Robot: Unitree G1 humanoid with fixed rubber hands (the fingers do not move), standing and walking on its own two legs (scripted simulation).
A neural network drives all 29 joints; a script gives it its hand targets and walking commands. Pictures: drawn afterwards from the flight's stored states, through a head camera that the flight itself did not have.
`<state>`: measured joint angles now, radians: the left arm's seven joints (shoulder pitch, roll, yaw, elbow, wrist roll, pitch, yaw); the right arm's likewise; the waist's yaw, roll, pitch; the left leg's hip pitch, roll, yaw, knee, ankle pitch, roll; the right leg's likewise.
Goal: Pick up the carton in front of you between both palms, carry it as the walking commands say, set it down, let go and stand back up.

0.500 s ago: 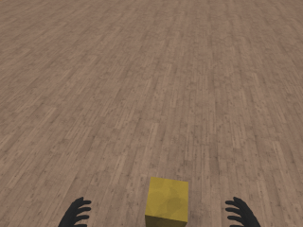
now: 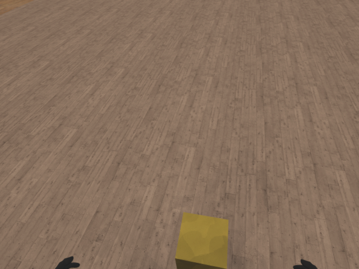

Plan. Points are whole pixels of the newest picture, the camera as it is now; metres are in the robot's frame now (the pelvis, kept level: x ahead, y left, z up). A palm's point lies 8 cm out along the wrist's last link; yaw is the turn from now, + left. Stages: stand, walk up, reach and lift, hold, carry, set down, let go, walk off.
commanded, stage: stand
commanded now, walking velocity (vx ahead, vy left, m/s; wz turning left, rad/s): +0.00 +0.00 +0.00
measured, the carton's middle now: (202, 247) +0.38 -0.06 -0.65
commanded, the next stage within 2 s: none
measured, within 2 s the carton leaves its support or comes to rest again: neither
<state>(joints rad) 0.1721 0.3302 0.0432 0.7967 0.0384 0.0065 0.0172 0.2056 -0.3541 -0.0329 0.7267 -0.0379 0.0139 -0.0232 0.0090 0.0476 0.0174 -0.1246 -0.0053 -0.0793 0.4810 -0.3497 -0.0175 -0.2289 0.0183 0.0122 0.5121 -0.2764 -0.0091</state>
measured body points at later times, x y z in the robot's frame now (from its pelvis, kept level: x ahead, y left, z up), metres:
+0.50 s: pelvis -0.01 +0.00 +0.01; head -0.01 -0.02 +0.45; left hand +0.10 +0.30 -0.10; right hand +0.11 -0.30 -0.11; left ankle -0.06 +0.14 -0.74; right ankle +0.00 -0.11 -0.74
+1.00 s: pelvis -0.02 +0.00 +0.01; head -0.02 -0.01 +0.46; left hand +0.08 +0.31 -0.10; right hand +0.08 -0.31 -0.11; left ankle -0.06 +0.14 -0.74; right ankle +0.00 -0.11 -0.74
